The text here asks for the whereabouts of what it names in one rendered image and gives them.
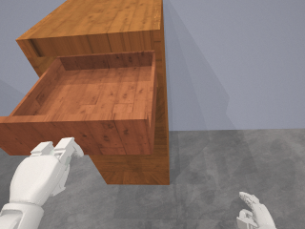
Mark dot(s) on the left robot hand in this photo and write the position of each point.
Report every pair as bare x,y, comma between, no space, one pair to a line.
42,175

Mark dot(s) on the handle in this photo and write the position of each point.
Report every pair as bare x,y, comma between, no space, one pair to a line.
68,159

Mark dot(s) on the right robot hand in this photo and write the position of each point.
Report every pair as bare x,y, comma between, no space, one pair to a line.
259,216

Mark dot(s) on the cabinet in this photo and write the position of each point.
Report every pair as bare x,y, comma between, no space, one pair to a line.
79,27

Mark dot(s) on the left robot forearm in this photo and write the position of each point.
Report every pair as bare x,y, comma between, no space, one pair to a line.
20,215

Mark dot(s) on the drawer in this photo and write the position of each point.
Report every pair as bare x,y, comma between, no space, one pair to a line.
106,101

